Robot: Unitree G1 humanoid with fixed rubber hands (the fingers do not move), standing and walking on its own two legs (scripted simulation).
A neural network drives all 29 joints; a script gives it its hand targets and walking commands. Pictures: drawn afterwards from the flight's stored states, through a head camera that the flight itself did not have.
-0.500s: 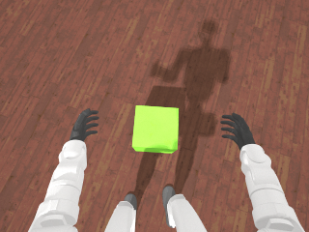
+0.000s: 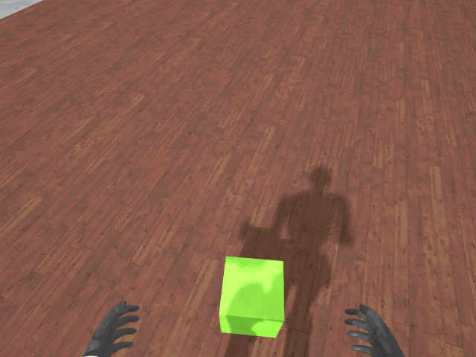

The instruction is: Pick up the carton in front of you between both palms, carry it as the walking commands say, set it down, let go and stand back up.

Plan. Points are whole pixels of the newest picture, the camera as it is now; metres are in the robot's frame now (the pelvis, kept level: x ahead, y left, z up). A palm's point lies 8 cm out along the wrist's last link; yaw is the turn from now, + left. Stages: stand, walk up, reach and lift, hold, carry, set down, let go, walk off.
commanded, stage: let go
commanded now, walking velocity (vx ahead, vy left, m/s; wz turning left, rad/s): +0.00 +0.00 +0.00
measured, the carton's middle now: (251, 297) +0.43 -0.05 -0.65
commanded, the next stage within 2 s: stand in 0.38 s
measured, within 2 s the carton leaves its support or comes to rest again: neither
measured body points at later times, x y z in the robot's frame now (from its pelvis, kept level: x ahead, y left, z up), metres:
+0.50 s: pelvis +0.01 -0.01 -0.01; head +0.01 -0.02 +0.44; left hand +0.16 +0.25 -0.09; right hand +0.18 -0.28 -0.09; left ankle -0.03 +0.10 -0.74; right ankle +0.00 -0.12 -0.74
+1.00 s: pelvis +0.02 -0.02 +0.00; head +0.02 -0.02 +0.45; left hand +0.14 +0.28 -0.10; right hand +0.17 -0.30 -0.10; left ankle -0.03 +0.10 -0.74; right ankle +0.00 -0.13 -0.74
